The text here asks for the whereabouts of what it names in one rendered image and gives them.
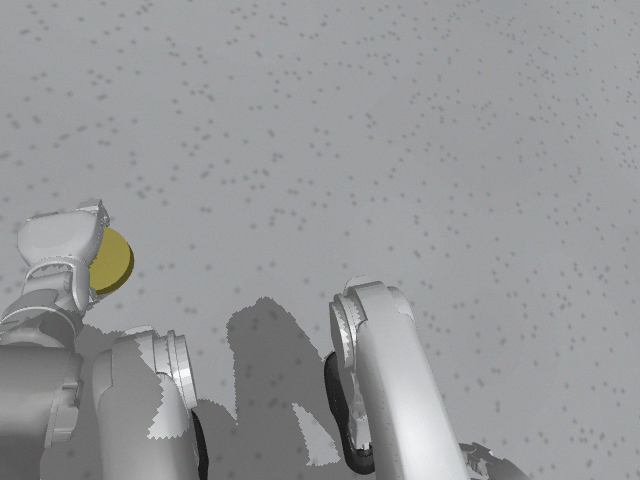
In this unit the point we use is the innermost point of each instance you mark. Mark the left robot foot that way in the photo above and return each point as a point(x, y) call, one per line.
point(203, 456)

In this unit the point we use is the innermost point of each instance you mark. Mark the tin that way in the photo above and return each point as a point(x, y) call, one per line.
point(113, 264)

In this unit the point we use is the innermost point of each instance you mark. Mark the left robot arm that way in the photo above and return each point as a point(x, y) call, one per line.
point(40, 388)

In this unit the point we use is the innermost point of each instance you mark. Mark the right robot hand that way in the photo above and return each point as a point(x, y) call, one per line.
point(484, 463)

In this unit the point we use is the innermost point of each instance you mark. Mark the right robot foot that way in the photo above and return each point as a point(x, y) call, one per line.
point(358, 460)

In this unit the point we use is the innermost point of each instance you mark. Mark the left robot hand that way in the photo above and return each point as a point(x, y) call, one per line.
point(77, 235)

